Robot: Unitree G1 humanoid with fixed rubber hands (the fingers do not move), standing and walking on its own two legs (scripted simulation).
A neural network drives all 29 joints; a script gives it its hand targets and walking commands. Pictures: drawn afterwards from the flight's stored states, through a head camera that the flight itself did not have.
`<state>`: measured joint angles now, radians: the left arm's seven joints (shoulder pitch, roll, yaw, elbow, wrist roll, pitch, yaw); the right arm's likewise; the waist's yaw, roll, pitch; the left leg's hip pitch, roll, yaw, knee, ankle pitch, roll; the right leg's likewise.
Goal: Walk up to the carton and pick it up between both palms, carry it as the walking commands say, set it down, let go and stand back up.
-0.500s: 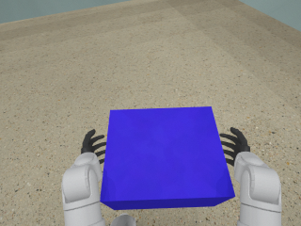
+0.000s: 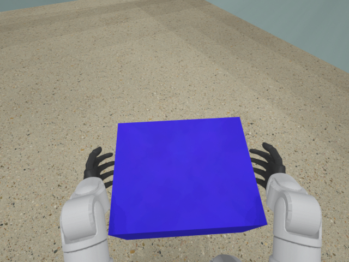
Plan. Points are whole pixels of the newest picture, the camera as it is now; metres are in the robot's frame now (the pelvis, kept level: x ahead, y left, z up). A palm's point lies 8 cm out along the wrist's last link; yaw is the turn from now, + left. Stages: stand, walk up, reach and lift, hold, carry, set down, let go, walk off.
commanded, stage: carry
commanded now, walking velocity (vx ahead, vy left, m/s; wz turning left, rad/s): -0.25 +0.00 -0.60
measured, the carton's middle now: (182, 179) +0.31 +0.03 +0.00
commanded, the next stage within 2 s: none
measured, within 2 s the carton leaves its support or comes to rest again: neither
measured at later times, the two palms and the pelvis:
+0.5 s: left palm (137, 254) +0.13 +0.10 +0.07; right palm out of the picture +0.06 -0.26 +0.08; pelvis -0.16 -0.04 -0.01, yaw -9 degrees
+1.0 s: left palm out of the picture +0.07 +0.07 +0.08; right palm out of the picture -0.01 -0.29 +0.08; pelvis -0.23 -0.06 +0.00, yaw -10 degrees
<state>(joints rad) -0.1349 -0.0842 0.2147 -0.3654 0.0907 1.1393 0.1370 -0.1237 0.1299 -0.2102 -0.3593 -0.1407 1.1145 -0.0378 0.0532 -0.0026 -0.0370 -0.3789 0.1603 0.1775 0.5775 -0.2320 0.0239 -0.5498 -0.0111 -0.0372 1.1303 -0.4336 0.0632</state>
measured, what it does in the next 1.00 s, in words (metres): walks backwards: right foot, then left foot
